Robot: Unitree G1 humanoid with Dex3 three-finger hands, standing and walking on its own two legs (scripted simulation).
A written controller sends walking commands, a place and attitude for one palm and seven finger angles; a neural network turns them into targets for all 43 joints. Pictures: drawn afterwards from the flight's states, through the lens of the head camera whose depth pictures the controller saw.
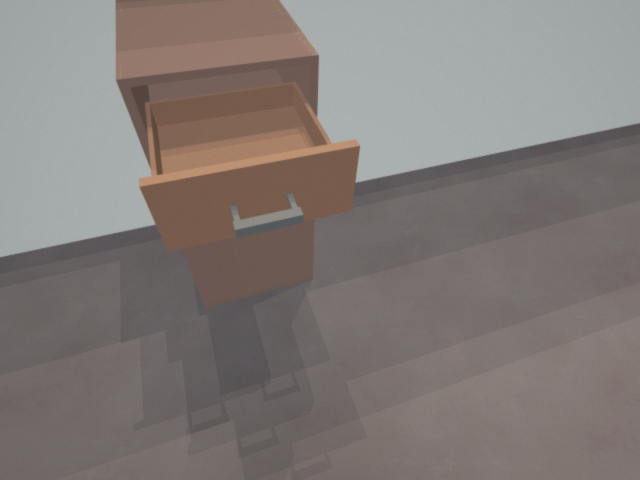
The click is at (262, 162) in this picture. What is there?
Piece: drawer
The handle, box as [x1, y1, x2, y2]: [230, 192, 303, 237]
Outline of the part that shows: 291,192 286,193 286,197 291,208 290,209 241,220 239,219 235,204 230,205 234,219 233,225 236,237 303,222 303,214 300,207 296,206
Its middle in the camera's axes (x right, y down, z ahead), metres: -0.10 -0.04 +0.67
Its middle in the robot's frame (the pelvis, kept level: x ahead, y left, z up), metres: +0.52 +0.13 -0.01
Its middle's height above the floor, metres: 0.76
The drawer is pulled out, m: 0.30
